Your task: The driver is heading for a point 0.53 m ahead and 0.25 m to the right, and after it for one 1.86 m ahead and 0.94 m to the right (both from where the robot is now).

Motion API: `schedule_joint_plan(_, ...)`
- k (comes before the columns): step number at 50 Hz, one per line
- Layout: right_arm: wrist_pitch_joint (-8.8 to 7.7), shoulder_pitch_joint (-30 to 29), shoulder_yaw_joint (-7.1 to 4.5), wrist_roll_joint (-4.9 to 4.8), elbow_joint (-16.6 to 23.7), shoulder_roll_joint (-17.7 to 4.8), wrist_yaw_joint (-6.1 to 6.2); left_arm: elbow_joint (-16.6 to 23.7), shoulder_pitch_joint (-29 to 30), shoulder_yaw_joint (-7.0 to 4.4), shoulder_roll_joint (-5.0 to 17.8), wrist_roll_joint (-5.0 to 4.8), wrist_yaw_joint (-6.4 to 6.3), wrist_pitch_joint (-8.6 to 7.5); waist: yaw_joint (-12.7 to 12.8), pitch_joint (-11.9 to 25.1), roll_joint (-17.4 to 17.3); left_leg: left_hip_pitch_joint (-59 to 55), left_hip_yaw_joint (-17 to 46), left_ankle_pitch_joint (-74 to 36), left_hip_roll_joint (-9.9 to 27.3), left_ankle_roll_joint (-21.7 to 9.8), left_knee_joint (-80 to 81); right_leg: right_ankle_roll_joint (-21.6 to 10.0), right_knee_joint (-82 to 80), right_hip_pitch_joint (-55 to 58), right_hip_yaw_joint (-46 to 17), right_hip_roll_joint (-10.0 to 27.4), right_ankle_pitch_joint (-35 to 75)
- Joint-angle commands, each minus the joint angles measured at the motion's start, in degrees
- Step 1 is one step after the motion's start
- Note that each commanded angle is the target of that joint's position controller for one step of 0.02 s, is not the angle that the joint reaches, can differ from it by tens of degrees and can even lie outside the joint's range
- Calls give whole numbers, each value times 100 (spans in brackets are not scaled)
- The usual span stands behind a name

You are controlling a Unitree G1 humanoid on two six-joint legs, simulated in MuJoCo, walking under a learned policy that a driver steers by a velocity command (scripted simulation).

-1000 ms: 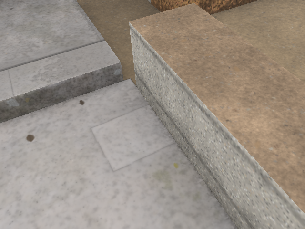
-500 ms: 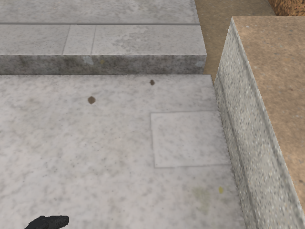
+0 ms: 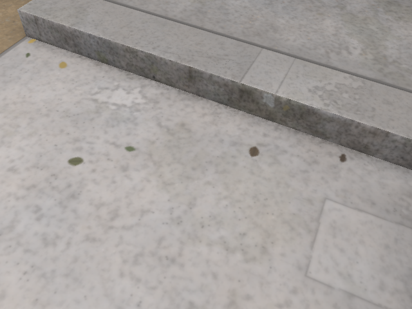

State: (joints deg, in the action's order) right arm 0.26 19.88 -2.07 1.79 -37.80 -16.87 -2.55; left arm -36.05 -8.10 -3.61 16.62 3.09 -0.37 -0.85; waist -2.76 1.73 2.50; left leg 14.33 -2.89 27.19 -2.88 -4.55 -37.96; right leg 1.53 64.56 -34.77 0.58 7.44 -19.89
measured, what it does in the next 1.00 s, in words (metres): walks ahead, turning right: right foot, then left foot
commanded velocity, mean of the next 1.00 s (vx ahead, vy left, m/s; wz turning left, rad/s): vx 0.72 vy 0.00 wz -0.64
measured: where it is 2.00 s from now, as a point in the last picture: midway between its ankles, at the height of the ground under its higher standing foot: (225, 242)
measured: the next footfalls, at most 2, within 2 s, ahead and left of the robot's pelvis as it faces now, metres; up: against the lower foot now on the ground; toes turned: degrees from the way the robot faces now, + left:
right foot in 0.34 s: +0.41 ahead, -0.05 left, +0.00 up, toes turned -9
left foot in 0.74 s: +0.86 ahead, -0.03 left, +0.00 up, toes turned -36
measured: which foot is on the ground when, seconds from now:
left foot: down 0.00-0.34, up 0.36-0.72, down 0.74-1.00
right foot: up 0.00-0.32, down 0.34-0.74, up 0.76-1.00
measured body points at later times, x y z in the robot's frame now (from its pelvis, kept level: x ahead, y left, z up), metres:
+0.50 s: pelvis +0.38 -0.03 +0.01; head +0.39 -0.03 +0.46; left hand +0.44 +0.26 -0.12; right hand +0.51 -0.30 -0.07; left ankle +0.40 +0.14 -0.62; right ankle +0.37 -0.04 -0.72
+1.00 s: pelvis +0.68 -0.06 +0.02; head +0.72 -0.10 +0.46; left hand +1.03 +0.02 -0.06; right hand +0.56 -0.33 -0.10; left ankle +0.83 -0.01 -0.72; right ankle +0.66 -0.17 -0.65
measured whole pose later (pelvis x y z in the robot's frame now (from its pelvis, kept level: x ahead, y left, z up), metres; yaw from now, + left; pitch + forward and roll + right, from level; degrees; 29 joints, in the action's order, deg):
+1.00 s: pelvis +0.68 -0.06 +0.02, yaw -45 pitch +1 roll +2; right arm -2.9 14.0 -2.4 1.9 -41.7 -17.1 1.6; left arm -34.6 -5.2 -5.3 21.6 1.8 2.5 4.3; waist -1.2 -6.0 1.5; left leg 18.7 -8.7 7.2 3.7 0.3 -25.7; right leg 0.2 61.5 -35.9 0.9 0.5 -18.8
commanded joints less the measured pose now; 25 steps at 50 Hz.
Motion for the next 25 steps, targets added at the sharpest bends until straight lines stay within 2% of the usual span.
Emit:
schedule_joint_plan(1,-270,357,-264,74,260,-1024,191,694,1018,-6,592,15,174,-266,-194,-405,-535,-1712,2989,651,1743,-947,2574,-34,295,-2801,-200,118,990)
schedule_joint_plan(2,-346,377,-207,50,171,-881,184,576,911,-7,589,-41,220,-191,-120,-477,-501,-1564,2628,308,1600,-842,2726,-50,162,-2565,-172,98,1285)
schedule_joint_plan(4,-448,628,-191,11,-99,-814,143,477,988,54,467,-185,289,-78,-117,-718,-505,-1536,1814,-564,1397,-665,3086,-159,-254,-2310,-100,-47,1535)
schedule_joint_plan(6,-543,830,-166,19,-336,-695,133,430,1248,101,361,-273,368,-70,-202,-1037,-411,-1460,875,-2036,1199,-360,3311,-330,-897,-1961,4,-362,1806)
schedule_joint_plan(7,-574,835,-143,43,-413,-687,147,416,1307,124,331,-294,416,-73,-178,-1081,-488,-1486,476,-2694,1171,-238,3396,-441,-1277,-1720,5,-512,1973)
schedule_joint_plan(9,-619,887,-95,21,-611,-616,169,338,1342,179,227,-288,498,-88,-123,-1024,-451,-1668,-71,-3921,1135,-17,3565,-672,-1902,-1177,443,-676,2291)
schedule_joint_plan(10,-644,833,-86,13,-677,-648,187,341,1341,228,135,-295,525,-102,-66,-1000,-539,-1649,-244,-4607,1210,50,3611,-795,-2212,-749,616,-684,2418)
schedule_joint_plan(11,-679,716,-83,6,-691,-717,215,245,1142,223,204,-295,528,-102,21,-849,-575,-1779,-430,-6042,1178,125,3459,-916,-2348,-213,847,-869,2340)
schedule_joint_plan(12,-682,702,-96,43,-741,-803,273,149,927,205,281,-309,497,-85,141,-581,-750,-2076,-545,-7628,1239,200,3094,-1013,-2293,190,1066,-1100,2108)
schedule_joint_plan(13,-644,635,-140,104,-777,-963,353,49,552,182,383,-302,454,-60,373,-306,-1015,-2388,-620,-8881,1356,277,2531,-1104,-2254,515,1133,-1263,1781)
schedule_joint_plan(14,-558,514,-184,181,-767,-1058,420,-141,-131,100,583,-275,398,-50,744,79,-1159,-2548,-647,-9711,1442,293,1566,-1208,-2225,1109,1139,-1468,1373)
schedule_joint_plan(15,-452,273,-241,249,-697,-1174,466,-528,-1306,-11,812,-289,338,-53,1268,512,-1239,-2371,-630,-10086,1494,271,127,-1328,-2192,2087,1050,-1649,909)
schedule_joint_plan(16,-392,-164,-298,211,-563,-1323,484,-918,-2600,-173,1057,-260,271,-63,2001,812,-952,-1342,-696,-9327,1298,258,-2062,-1555,-2751,3539,586,-1556,545)
schedule_joint_plan(17,-510,-469,-98,220,-430,-566,379,-1097,-2769,-280,1299,-263,163,-12,1721,533,131,604,-569,-3586,355,186,-4381,-1808,-2686,4389,-729,-773,-223)
schedule_joint_plan(18,-627,-106,76,64,59,53,249,-847,-1841,-310,1570,-231,141,42,657,734,1526,3229,395,-56,-486,485,-5999,-2870,-3922,5381,-4311,358,-1091)
schedule_joint_plan(19,-776,-495,115,142,193,-408,249,-672,-1539,-343,1402,-294,146,33,865,648,460,3524,1078,-658,-103,280,-5663,-2768,-4963,5047,-4982,471,-1460)
schedule_joint_plan(20,-851,-601,88,101,196,-624,220,-719,-1574,-300,1115,-299,130,11,681,216,-185,3309,1133,-1037,242,252,-5004,-2566,-5261,4335,-4564,462,-1706)
schedule_joint_plan(21,-854,-659,112,115,165,-622,233,-782,-1467,-253,864,-255,127,-26,428,-237,-673,2974,1022,-1140,463,278,-4372,-2354,-5396,3477,-4104,284,-1234)
schedule_joint_plan(22,-748,-782,140,227,208,-550,256,-814,-1355,-200,784,-241,94,-98,213,-539,-823,2656,1001,-1023,601,386,-4040,-2216,-5410,2707,-3552,-24,-699)
schedule_joint_plan(23,-590,-693,184,288,232,-475,255,-821,-1296,-157,735,-237,77,-171,8,-680,-715,2424,952,-923,705,506,-3687,-2214,-5470,2136,-3203,-225,-453)
schedule_joint_plan(24,-466,-729,208,307,253,-445,258,-842,-1316,-130,709,-263,84,-252,-42,-830,-665,2280,836,-855,811,623,-3322,-2185,-5533,1663,-2919,-364,-211)
schedule_joint_plan(25,-392,-1003,239,298,379,-402,241,-822,-1316,-144,803,-296,97,-319,-20,-971,-596,2142,667,-1002,882,707,-2837,-2156,-5662,1204,-2640,-533,20)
